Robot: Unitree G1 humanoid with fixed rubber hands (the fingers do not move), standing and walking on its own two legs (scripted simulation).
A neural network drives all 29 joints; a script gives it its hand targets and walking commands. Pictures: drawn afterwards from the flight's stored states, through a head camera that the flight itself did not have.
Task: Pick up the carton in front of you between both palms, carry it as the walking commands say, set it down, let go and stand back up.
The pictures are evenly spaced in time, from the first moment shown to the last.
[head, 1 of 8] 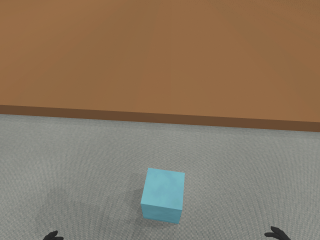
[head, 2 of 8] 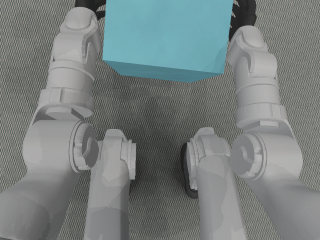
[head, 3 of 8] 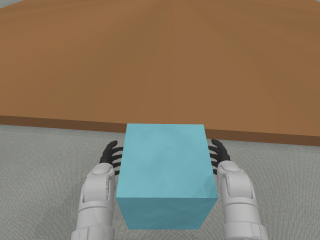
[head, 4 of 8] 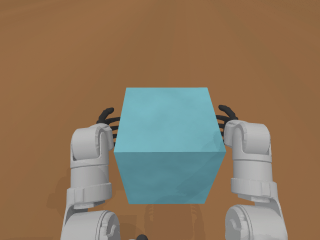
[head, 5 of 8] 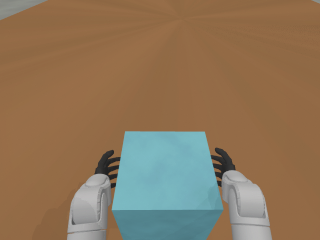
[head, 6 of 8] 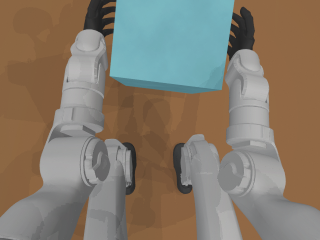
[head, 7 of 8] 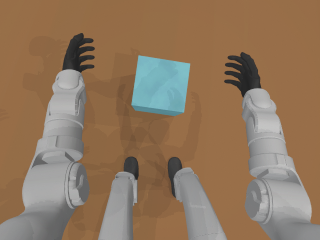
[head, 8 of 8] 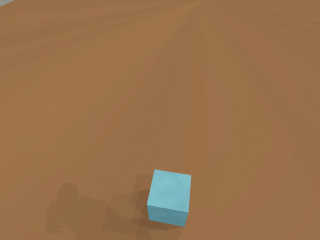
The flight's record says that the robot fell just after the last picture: no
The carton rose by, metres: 0.89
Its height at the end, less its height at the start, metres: +0.12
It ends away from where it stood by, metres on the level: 3.04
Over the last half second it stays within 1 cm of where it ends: yes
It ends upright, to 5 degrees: yes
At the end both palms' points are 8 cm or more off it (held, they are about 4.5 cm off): yes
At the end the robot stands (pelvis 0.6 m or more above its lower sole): yes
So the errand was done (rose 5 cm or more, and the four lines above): yes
